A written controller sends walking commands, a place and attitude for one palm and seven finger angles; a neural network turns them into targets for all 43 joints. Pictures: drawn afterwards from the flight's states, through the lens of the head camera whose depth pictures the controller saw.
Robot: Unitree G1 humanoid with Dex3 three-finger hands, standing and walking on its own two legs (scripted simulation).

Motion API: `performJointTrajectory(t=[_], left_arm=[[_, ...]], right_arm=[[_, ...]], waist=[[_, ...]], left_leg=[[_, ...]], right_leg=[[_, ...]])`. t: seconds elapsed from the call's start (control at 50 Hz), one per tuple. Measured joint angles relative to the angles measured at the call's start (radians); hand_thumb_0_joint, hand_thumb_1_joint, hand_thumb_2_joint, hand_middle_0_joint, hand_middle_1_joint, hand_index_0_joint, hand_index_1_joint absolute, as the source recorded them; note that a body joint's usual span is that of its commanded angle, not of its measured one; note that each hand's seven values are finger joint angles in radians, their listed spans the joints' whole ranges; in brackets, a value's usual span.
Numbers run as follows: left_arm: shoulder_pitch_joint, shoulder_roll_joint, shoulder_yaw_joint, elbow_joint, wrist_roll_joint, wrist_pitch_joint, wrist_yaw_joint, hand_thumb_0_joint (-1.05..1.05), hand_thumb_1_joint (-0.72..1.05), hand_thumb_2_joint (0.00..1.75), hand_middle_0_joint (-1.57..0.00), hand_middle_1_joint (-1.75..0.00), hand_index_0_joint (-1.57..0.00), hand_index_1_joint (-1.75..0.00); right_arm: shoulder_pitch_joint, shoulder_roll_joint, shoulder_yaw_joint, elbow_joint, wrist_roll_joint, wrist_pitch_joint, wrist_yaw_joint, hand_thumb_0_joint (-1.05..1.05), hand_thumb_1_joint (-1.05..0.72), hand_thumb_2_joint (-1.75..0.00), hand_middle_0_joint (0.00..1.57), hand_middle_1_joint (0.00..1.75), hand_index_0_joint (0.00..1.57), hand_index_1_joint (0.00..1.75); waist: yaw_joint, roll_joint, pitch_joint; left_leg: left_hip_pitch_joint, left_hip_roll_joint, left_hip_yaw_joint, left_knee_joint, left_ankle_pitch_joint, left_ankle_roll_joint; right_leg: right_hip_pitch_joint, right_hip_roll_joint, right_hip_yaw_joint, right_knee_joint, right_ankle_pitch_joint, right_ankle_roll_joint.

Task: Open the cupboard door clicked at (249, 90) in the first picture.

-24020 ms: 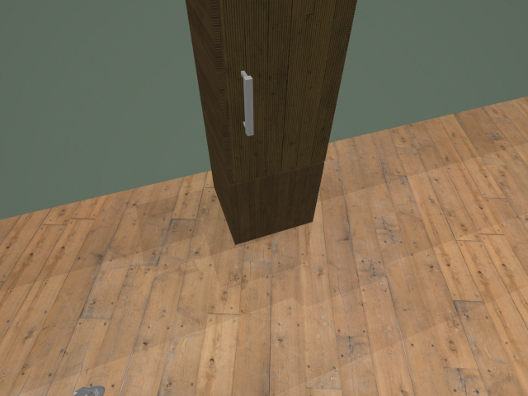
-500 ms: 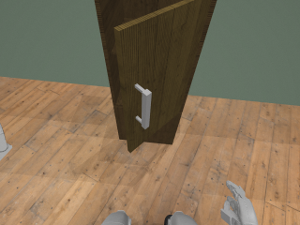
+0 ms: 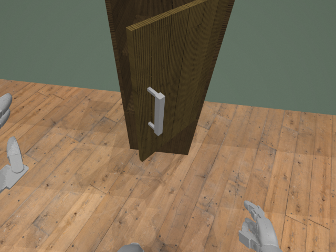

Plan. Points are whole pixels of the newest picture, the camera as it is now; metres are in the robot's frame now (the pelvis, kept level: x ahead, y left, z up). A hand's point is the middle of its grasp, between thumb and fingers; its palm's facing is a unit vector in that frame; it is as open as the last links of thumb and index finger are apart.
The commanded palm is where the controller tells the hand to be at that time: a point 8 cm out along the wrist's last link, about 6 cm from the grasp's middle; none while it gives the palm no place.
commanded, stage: step back with the hand held close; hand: left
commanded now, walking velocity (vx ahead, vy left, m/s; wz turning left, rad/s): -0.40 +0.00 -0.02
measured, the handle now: (154, 112) +0.50 +0.08 -0.02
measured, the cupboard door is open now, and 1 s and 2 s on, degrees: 49 49 49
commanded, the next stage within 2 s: stop stepping back and stand still in 0.16 s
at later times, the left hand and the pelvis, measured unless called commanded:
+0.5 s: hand out of the picture +0.07 +0.22 +0.17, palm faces +0.39 -0.79 -0.47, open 7.4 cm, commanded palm +0.02 +0.26 +0.18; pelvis -0.13 -0.03 +0.00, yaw -2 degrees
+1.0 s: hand out of the picture +0.04 +0.23 +0.16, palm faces +0.40 -0.79 -0.46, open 7.4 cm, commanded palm -0.01 +0.27 +0.18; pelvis -0.16 -0.02 +0.00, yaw -2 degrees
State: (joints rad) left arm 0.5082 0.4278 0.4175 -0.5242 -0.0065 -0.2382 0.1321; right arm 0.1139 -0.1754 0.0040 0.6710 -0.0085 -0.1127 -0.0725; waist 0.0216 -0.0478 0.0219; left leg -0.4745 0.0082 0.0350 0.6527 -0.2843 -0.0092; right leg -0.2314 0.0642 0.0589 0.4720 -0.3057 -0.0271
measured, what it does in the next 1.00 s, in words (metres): walks backwards: left foot, then right foot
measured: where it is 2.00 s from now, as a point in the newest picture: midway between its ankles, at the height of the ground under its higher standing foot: outside the picture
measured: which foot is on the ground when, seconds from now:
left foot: up 0.00-0.02, down 0.04-0.38, up 0.40-0.60, down 0.62-1.00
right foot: down 0.00-0.08, up 0.10-0.38, down 0.40-1.00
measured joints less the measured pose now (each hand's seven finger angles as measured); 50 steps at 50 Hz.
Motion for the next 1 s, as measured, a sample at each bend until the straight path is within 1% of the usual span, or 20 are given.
performJointTrajectory(t=[0.02, 0.04, 0.08, 0.12, 0.14, 0.18, 0.28, 0.34, 0.38, 0.4, 0.42, 0.46, 0.5, 0.52, 0.56, 0.62, 0.68, 0.76, 0.88, 1.0], left_arm=[[0.01, 0.011, 0.002, -0.003, -0.003, 0.008, -0.003, 0.01, 0.89, 0.9, -0.21, -0.3, -0.22, -0.3], [0.02, 0.02, 0.005, -0.01, -0.007, 0.017, -0.007, 0.01, 0.89, 0.9, -0.21, -0.3, -0.22, -0.3], [0.019, 0.055, 0.015, -0.016, -0.019, 0.028, -0.015, 0.01, 0.89, 0.9, -0.21, -0.3, -0.22, -0.3], [0.027, 0.084, 0.029, -0.016, -0.033, 0.035, -0.023, 0.01, 0.89, 0.9, -0.21, -0.3, -0.22, -0.3], [0.036, 0.088, 0.031, -0.021, -0.039, 0.041, -0.025, 0.01, 0.89, 0.9, -0.21, -0.3, -0.22, -0.3], [0.06, 0.086, 0.031, -0.04, -0.045, 0.055, -0.023, 0.01, 0.89, 0.9, -0.21, -0.3, -0.22, -0.3], [0.093, 0.062, 0.015, -0.068, -0.054, 0.086, -0.011, 0.01, 0.89, 0.9, -0.21, -0.3, -0.22, -0.3], [0.089, 0.053, 0.015, -0.054, -0.059, 0.102, 0.005, 0.01, 0.89, 0.9, -0.21, -0.3, -0.22, -0.3], [0.095, 0.056, 0.026, -0.049, -0.059, 0.108, 0.017, 0.01, 0.89, 0.9, -0.21, -0.3, -0.22, -0.3], [0.102, 0.062, 0.038, -0.055, -0.056, 0.107, 0.022, 0.01, 0.89, 0.9, -0.21, -0.3, -0.22, -0.3], [0.096, 0.045, 0.031, -0.054, -0.051, 0.102, 0.023, 0.01, 0.89, 0.9, -0.21, -0.3, -0.22, -0.3], [0.083, 0.011, 0.002, -0.04, -0.041, 0.086, 0.022, 0.01, 0.89, 0.9, -0.21, -0.3, -0.22, -0.3], [0.077, -0.011, -0.015, -0.015, -0.033, 0.07, 0.022, 0.01, 0.89, 0.9, -0.21, -0.3, -0.22, -0.3], [0.071, -0.018, -0.019, 0.001, -0.029, 0.064, 0.024, 0.01, 0.89, 0.9, -0.21, -0.3, -0.22, -0.3], [0.056, -0.032, -0.023, 0.036, -0.02, 0.054, 0.028, 0.01, 0.89, 0.9, -0.21, -0.3, -0.22, -0.3], [0.023, -0.044, -0.028, 0.073, -0.016, 0.043, 0.031, 0.01, 0.89, 0.9, -0.21, -0.3, -0.22, -0.3], [0.011, -0.036, -0.009, 0.111, -0.018, 0.035, 0.028, 0.01, 0.89, 0.9, -0.21, -0.3, -0.21, -0.3], [0.033, -0.021, 0.003, 0.119, -0.015, 0.035, 0.022, 0.01, 0.89, 0.9, -0.21, -0.3, -0.21, -0.3], [0.054, -0.029, -0.016, 0.084, -0.017, 0.012, 0.01, 0.01, 0.89, 0.9, -0.21, -0.3, -0.22, -0.3], [0.038, -0.042, -0.015, 0.107, -0.016, 0.012, 0.008, 0.01, 0.89, 0.9, -0.21, -0.3, -0.22, -0.3]], right_arm=[[-0.003, -0.002, 0.007, -0.016, 0.001, 0.008, -0.005, 0.01, -0.9, -0.9, 0.2, 0.3, 0.21, 0.3], [-0.006, -0.01, 0.01, -0.036, 0.003, 0.014, -0.009, 0.01, -0.9, -0.9, 0.2, 0.3, 0.21, 0.3], [-0.022, -0.009, 0.002, -0.061, 0.01, 0.021, -0.008, 0.01, -0.9, -0.9, 0.2, 0.3, 0.21, 0.3], [-0.036, -0.004, -0.007, -0.079, 0.003, 0.014, 0.003, 0.01, -0.9, -0.9, 0.2, 0.3, 0.2, 0.3], [-0.039, -0.004, -0.01, -0.087, -0.002, 0.005, 0.01, 0.01, -0.9, -0.9, 0.2, 0.3, 0.2, 0.3], [-0.036, -0.006, -0.01, -0.097, -0.003, -0.015, 0.022, 0.01, -0.9, -0.9, 0.2, 0.3, 0.2, 0.3], [-0.005, -0.006, -0.004, -0.093, -0.009, -0.033, 0.025, 0.01, -0.9, -0.9, 0.2, 0.3, 0.2, 0.3], [0.026, -0.005, 0.002, -0.085, -0.006, -0.03, 0.018, 0.01, -0.9, -0.9, 0.2, 0.3, 0.2, 0.3], [0.051, 0.0, 0.007, -0.088, -0.003, -0.023, 0.016, 0.01, -0.9, -0.9, 0.2, 0.3, 0.2, 0.3], [0.059, 0.001, 0.01, -0.091, -0.003, -0.019, 0.017, 0.01, -0.9, -0.9, 0.2, 0.3, 0.2, 0.3], [0.058, -0.01, 0.009, -0.079, -0.007, -0.013, 0.016, 0.01, -0.9, -0.9, 0.2, 0.3, 0.2, 0.3], [0.078, -0.029, 0.005, -0.034, -0.008, -0.003, 0.014, 0.01, -0.9, -0.9, 0.2, 0.3, 0.2, 0.3], [0.12, -0.032, 0.002, 0.0, 0.001, 0.003, 0.007, 0.01, -0.9, -0.9, 0.2, 0.3, 0.2, 0.3], [0.142, -0.033, 0.001, 0.01, 0.004, 0.004, 0.0, 0.01, -0.9, -0.9, 0.2, 0.3, 0.2, 0.3], [0.181, -0.042, -0.002, 0.022, 0.005, -0.002, -0.012, 0.01, -0.9, -0.9, 0.2, 0.3, 0.2, 0.3], [0.215, -0.07, -0.017, 0.024, 0.007, -0.021, -0.026, 0.01, -0.9, -0.9, 0.2, 0.3, 0.2, 0.3], [0.197, -0.062, -0.017, 0.031, 0.009, -0.02, -0.027, 0.01, -0.9, -0.9, 0.2, 0.3, 0.2, 0.3], [0.184, -0.045, -0.007, 0.007, 0.008, -0.038, -0.019, 0.01, -0.9, -0.9, 0.2, 0.3, 0.2, 0.3], [0.163, -0.034, -0.001, -0.001, 0.004, -0.042, 0.003, 0.01, -0.9, -0.9, 0.2, 0.3, 0.2, 0.3], [0.136, -0.034, 0.0, -0.004, 0.002, -0.032, 0.0, 0.01, -0.9, -0.9, 0.2, 0.3, 0.2, 0.3]], waist=[[-0.007, -0.004, -0.005], [-0.016, 0.008, -0.008], [-0.027, -0.001, 0.008], [-0.029, -0.016, 0.022], [-0.03, -0.012, 0.028], [-0.028, -0.002, 0.036], [-0.016, 0.014, 0.026], [-0.019, 0.019, 0.007], [-0.026, 0.003, -0.011], [-0.022, -0.02, -0.021], [-0.012, -0.007, -0.015], [-0.003, 0.015, -0.019], [-0.002, 0.011, -0.046], [-0.004, 0.006, -0.06], [-0.014, 0.009, -0.084], [-0.041, 0.051, -0.1], [-0.05, 0.029, -0.078], [-0.068, 0.035, -0.065], [-0.06, 0.052, -0.053], [-0.031, 0.05, -0.034]], left_leg=[[0.035, -0.008, 0.009, -0.039, 0.044, -0.002], [0.075, -0.004, 0.011, -0.1, 0.136, 0.007], [0.117, -0.008, 0.018, -0.188, 0.13, 0.043], [0.135, -0.01, 0.033, -0.236, 0.137, 0.057], [0.14, -0.005, 0.036, -0.253, 0.151, 0.059], [0.152, 0.011, 0.041, -0.282, 0.183, 0.058], [0.147, 0.042, 0.047, -0.322, 0.245, 0.044], [0.118, 0.048, 0.032, -0.327, 0.276, 0.033], [0.072, 0.034, 0.03, -0.286, 0.236, 0.021], [0.027, 0.02, 0.04, -0.225, 0.161, 0.009], [-0.012, 0.021, 0.02, -0.124, 0.089, 0.002], [-0.055, 0.012, -0.017, 0.088, 0.013, -0.006], [-0.035, 0.001, -0.011, 0.172, -0.004, -0.007], [-0.002, 0.001, -0.002, 0.155, -0.011, -0.002], [0.094, 0.005, 0.013, 0.036, -0.017, 0.014], [0.218, 0.025, -0.002, -0.149, 0.005, 0.038], [0.228, 0.01, 0.017, -0.143, 0.029, 0.012], [0.224, 0.016, 0.023, -0.134, 0.029, 0.005], [0.202, 0.034, 0.011, -0.106, 0.025, 0.004], [0.223, 0.023, 0.02, -0.153, 0.051, 0.01]], right_leg=[[-0.005, 0.0, 0.004, -0.007, 0.01, 0.0], [-0.012, 0.01, 0.0, -0.008, 0.024, 0.004], [-0.042, 0.007, -0.007, 0.032, 0.046, 0.027], [-0.097, 0.006, -0.006, 0.153, -0.058, 0.036], [-0.119, 0.01, -0.011, 0.215, -0.102, 0.036], [-0.144, 0.01, -0.031, 0.301, -0.121, 0.041], [-0.14, -0.012, -0.065, 0.388, -0.142, 0.048], [-0.064, -0.03, -0.089, 0.285, -0.16, 0.035], [0.024, -0.051, -0.101, 0.106, -0.159, 0.017], [0.043, -0.068, -0.078, 0.014, -0.144, -0.006], [0.027, -0.061, -0.075, 0.009, -0.052, -0.016], [0.018, -0.05, -0.079, 0.025, -0.002, -0.013], [0.028, -0.057, -0.078, 0.009, 0.007, -0.007], [0.032, -0.061, -0.079, 0.001, 0.009, -0.005], [0.036, -0.065, -0.086, -0.001, 0.009, -0.004], [0.016, -0.049, -0.117, 0.043, -0.012, 0.0], [0.01, -0.067, -0.099, 0.076, -0.018, 0.004], [0.005, -0.062, -0.093, 0.082, -0.01, 0.002], [0.008, -0.044, -0.104, 0.06, 0.01, -0.007], [0.024, -0.054, -0.095, 0.019, 0.036, 0.009]])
